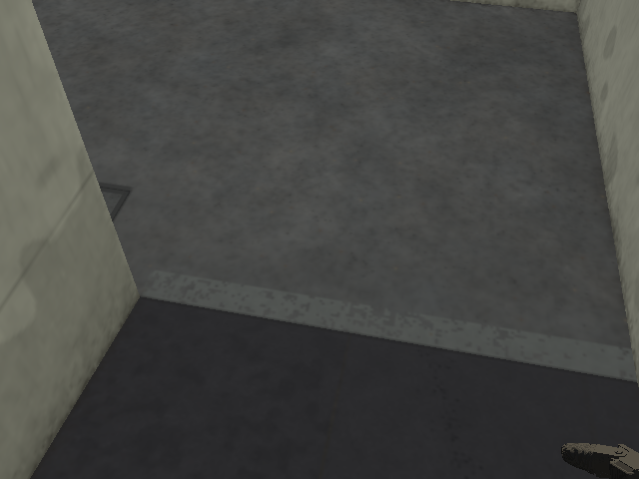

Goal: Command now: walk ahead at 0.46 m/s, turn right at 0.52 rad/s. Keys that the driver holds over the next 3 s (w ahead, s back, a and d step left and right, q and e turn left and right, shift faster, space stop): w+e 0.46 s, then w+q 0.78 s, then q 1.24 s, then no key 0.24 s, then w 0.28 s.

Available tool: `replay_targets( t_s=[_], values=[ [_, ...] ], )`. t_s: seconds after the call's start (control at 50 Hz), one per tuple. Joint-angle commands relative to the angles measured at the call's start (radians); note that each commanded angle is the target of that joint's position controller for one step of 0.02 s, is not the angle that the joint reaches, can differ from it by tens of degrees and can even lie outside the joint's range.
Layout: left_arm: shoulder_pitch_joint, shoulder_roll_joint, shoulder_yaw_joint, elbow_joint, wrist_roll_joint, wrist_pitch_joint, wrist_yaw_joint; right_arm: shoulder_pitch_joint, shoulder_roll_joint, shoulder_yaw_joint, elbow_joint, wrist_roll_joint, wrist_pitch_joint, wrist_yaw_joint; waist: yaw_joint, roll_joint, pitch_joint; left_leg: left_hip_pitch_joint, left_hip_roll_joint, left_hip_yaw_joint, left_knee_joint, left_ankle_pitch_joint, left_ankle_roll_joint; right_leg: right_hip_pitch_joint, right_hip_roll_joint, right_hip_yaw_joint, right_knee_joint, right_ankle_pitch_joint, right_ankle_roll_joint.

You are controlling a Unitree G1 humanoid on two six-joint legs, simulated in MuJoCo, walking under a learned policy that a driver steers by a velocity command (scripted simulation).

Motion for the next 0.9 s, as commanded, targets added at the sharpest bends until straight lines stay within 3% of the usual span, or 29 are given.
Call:
replay_targets(
  t_s=[0.02, 0.04, 0.06, 0.1, 0.16, 0.2, 0.26, 0.28, 0.3, 0.32, 0.36, 0.4, 0.42, 0.44, 0.46, 0.48, 0.5, 0.52, 0.54, 0.56, 0.58, 0.6, 0.64, 0.7, 0.74, 0.76, 0.84, 0.88, 0.9],
  values=[
    [-0.055, 0.130, 0.023, -0.134, -0.003, -0.034, 0.002, 0.304, -0.195, -0.067, 0.043, -0.001, 0.011, 0.006, -0.147, 0.241, 0.011, 0.466, 0.449, -0.558, -0.165, -0.315, 0.219, -0.630, -0.100, -0.078, 0.366, -0.033, -0.005],
    [-0.094, 0.135, 0.028, -0.111, 0.000, -0.026, 0.005, 0.245, -0.144, -0.052, 0.033, 0.002, 0.008, 0.010, -0.146, 0.146, 0.084, 0.365, 0.375, -0.452, -0.216, -0.354, 0.191, -0.608, -0.149, -0.084, 0.364, 0.064, 0.003],
    [-0.131, 0.126, 0.031, -0.121, 0.003, -0.026, 0.001, 0.196, -0.118, -0.042, 0.037, -0.004, 0.009, 0.010, -0.135, 0.144, 0.132, 0.290, 0.330, -0.366, -0.244, -0.270, 0.162, -0.592, -0.159, -0.089, 0.331, 0.137, 0.003],
    [-0.160, 0.088, 0.026, -0.133, 0.009, -0.023, -0.008, 0.168, -0.097, -0.033, 0.052, -0.003, 0.002, 0.009, -0.119, 0.145, 0.139, 0.223, 0.271, -0.188, -0.266, 0.034, 0.127, -0.528, -0.182, -0.106, 0.252, 0.234, 0.008],
    [-0.209, 0.045, 0.017, -0.169, 0.022, -0.041, -0.024, 0.194, -0.118, -0.040, 0.092, -0.007, -0.009, 0.005, -0.116, 0.118, 0.088, 0.241, 0.254, -0.043, -0.244, 0.395, 0.121, -0.506, -0.174, -0.130, 0.105, 0.398, 0.009],
    [-0.259, 0.033, 0.009, -0.187, 0.022, -0.055, -0.039, 0.186, -0.127, -0.039, 0.111, -0.004, -0.006, -0.003, -0.126, 0.093, 0.079, 0.213, 0.234, 0.040, -0.237, 0.426, 0.110, -0.444, -0.165, -0.162, -0.058, 0.575, -0.001],
    [-0.363, 0.017, -0.001, -0.225, 0.019, -0.063, -0.067, 0.225, -0.145, -0.036, 0.146, 0.010, -0.003, -0.012, -0.157, 0.072, 0.082, 0.153, 0.223, 0.111, -0.231, 0.309, 0.091, -0.303, -0.133, -0.209, -0.227, 0.786, -0.015],
    [-0.400, 0.024, 0.000, -0.241, 0.018, -0.061, -0.075, 0.256, -0.137, -0.032, 0.164, 0.016, -0.001, -0.012, -0.168, 0.055, 0.097, 0.183, 0.218, 0.130, -0.222, 0.305, 0.080, -0.311, -0.119, -0.216, -0.266, 0.792, -0.024],
    [-0.420, 0.024, -0.002, -0.262, 0.013, -0.059, -0.081, 0.263, -0.162, -0.037, 0.173, 0.022, 0.002, -0.012, -0.160, 0.079, 0.107, 0.201, 0.245, 0.119, -0.195, 0.271, 0.076, -0.308, -0.127, -0.200, -0.294, 0.777, -0.038],
    [-0.434, 0.040, 0.001, -0.272, 0.014, -0.056, -0.088, 0.271, -0.169, -0.039, 0.182, 0.026, 0.007, -0.013, -0.157, 0.064, 0.118, 0.247, 0.262, 0.122, -0.167, 0.295, 0.072, -0.335, -0.126, -0.199, -0.314, 0.739, -0.052],
    [-0.440, 0.062, 0.009, -0.290, 0.020, -0.056, -0.101, 0.296, -0.195, -0.046, 0.190, 0.026, 0.025, -0.019, -0.144, 0.038, 0.114, 0.336, 0.282, 0.135, -0.072, 0.471, 0.057, -0.338, -0.094, -0.238, -0.341, 0.613, -0.081],
    [-0.300, 0.135, 0.039, -0.270, 0.027, -0.052, -0.094, 0.304, -0.240, -0.057, 0.188, 0.011, 0.039, -0.027, -0.069, 0.058, 0.022, 0.365, 0.270, 0.154, 0.154, 0.729, 0.033, -0.150, -0.039, -0.287, -0.329, 0.501, -0.111],
    [-0.148, 0.168, 0.059, -0.233, 0.029, -0.047, -0.080, 0.282, -0.240, -0.053, 0.177, 0.009, 0.041, -0.026, 0.014, 0.042, -0.046, 0.257, 0.240, 0.183, 0.377, 0.708, 0.003, 0.078, -0.037, -0.276, -0.374, 0.581, -0.149],
    [-0.014, 0.241, 0.075, -0.202, 0.035, -0.036, -0.059, 0.297, -0.180, -0.030, 0.140, -0.026, 0.027, -0.021, 0.038, -0.117, -0.149, -0.053, 0.157, 0.217, 0.770, 0.191, -0.036, 0.417, -0.210, -0.077, -0.271, 0.875, -0.221],
    [-0.042, 0.266, 0.045, -0.233, 0.042, -0.027, -0.050, 0.401, -0.082, 0.002, 0.136, -0.078, -0.015, 0.001, -0.075, -0.362, -0.219, -0.360, 0.032, 0.111, 1.074, -0.649, -0.068, 0.626, -0.343, 0.220, -0.143, 1.419, -0.311],
    [0.053, 0.288, 0.064, -0.227, 0.031, -0.020, -0.057, 0.436, -0.172, 0.009, 0.084, -0.003, -0.038, 0.026, 0.008, -0.268, -0.467, -0.518, 0.009, -0.029, 1.173, -0.665, -0.098, 0.831, -0.534, 0.513, -0.326, 0.959, -0.539],
    [0.071, 0.238, 0.066, -0.174, 0.025, -0.013, -0.049, 0.327, -0.189, -0.001, 0.075, 0.060, -0.039, 0.017, 0.026, -0.089, -0.337, -0.617, 0.077, -0.034, 1.090, -0.514, -0.087, 0.728, -0.451, 0.484, -0.448, 0.494, -0.464],
    [-0.074, 0.175, 0.042, -0.205, 0.018, -0.019, -0.045, 0.247, -0.204, 0.000, 0.067, 0.052, -0.025, 0.001, -0.012, 0.018, -0.142, -0.604, 0.127, 0.000, 0.963, -0.402, -0.084, 0.502, -0.405, 0.354, -0.481, 0.480, -0.381],
    [-0.184, 0.143, 0.019, -0.236, 0.034, -0.029, -0.045, 0.223, -0.205, -0.002, 0.093, 0.017, -0.004, -0.012, -0.060, 0.098, -0.050, -0.483, 0.163, 0.008, 0.884, -0.344, -0.094, 0.270, -0.383, 0.269, -0.504, 0.626, -0.345],
    [-0.244, 0.130, 0.013, -0.244, 0.044, -0.038, -0.049, 0.246, -0.206, -0.007, 0.096, -0.008, 0.013, -0.018, -0.101, 0.074, -0.003, -0.385, 0.175, -0.001, 0.788, -0.315, -0.102, 0.122, -0.351, 0.186, -0.511, 0.772, -0.331],
    [-0.238, 0.113, 0.008, -0.227, 0.052, -0.045, -0.049, 0.257, -0.191, -0.005, 0.108, -0.020, 0.019, -0.012, -0.108, 0.040, 0.025, -0.311, 0.185, 0.001, 0.710, -0.270, -0.096, 0.034, -0.305, 0.093, -0.534, 0.846, -0.297],
    [-0.229, 0.137, 0.012, -0.206, 0.058, -0.053, -0.047, 0.272, -0.149, 0.003, 0.104, -0.021, 0.019, -0.006, -0.122, -0.013, 0.018, -0.281, 0.180, 0.016, 0.642, -0.194, -0.095, -0.003, -0.296, 0.042, -0.555, 0.878, -0.291],
    [-0.229, 0.145, 0.012, -0.183, 0.052, -0.065, -0.032, 0.235, -0.111, 0.014, 0.088, -0.024, 0.008, 0.006, -0.124, -0.020, 0.020, -0.252, 0.163, 0.039, 0.463, 0.037, -0.081, -0.024, -0.237, -0.100, -0.581, 0.925, -0.244],
    [-0.184, 0.129, 0.003, -0.138, 0.041, -0.079, -0.011, 0.140, -0.098, 0.018, 0.074, -0.019, -0.013, 0.036, -0.072, -0.019, 0.019, -0.128, 0.111, 0.061, 0.220, 0.438, -0.049, -0.050, -0.173, -0.212, -0.578, 0.803, -0.164],
    [-0.133, 0.127, -0.001, -0.099, 0.035, -0.083, -0.005, 0.066, -0.104, 0.014, 0.043, -0.007, -0.014, 0.052, -0.044, -0.020, 0.054, -0.134, 0.081, 0.053, 0.117, 0.536, -0.027, -0.005, -0.183, -0.224, -0.570, 0.692, -0.130],
    [-0.122, 0.137, 0.004, -0.086, 0.033, -0.086, -0.005, 0.039, -0.096, 0.017, 0.028, -0.003, -0.008, 0.055, -0.034, -0.042, 0.074, -0.151, 0.077, 0.042, 0.094, 0.545, -0.012, 0.016, -0.203, -0.221, -0.540, 0.672, -0.120],
    [-0.050, 0.135, 0.006, -0.036, 0.035, -0.063, 0.000, -0.032, -0.110, 0.015, -0.019, -0.006, -0.003, 0.084, -0.012, -0.011, 0.119, -0.304, 0.048, 0.033, 0.051, 0.371, 0.038, 0.195, -0.277, -0.193, -0.362, 0.775, -0.102],
    [-0.058, 0.156, 0.008, -0.037, 0.037, -0.043, 0.007, 0.026, -0.125, 0.007, -0.018, -0.012, -0.005, 0.092, -0.046, -0.014, 0.092, -0.269, 0.002, 0.093, 0.054, 0.203, 0.058, 0.248, -0.293, -0.195, -0.234, 1.063, -0.088],
    [-0.083, 0.167, 0.010, -0.043, 0.039, -0.034, 0.011, 0.126, -0.147, -0.006, 0.002, -0.014, -0.005, 0.090, -0.100, -0.026, 0.044, -0.150, -0.022, 0.123, 0.076, 0.133, 0.072, 0.219, -0.287, -0.202, -0.105, 1.192, -0.078]
  ],
)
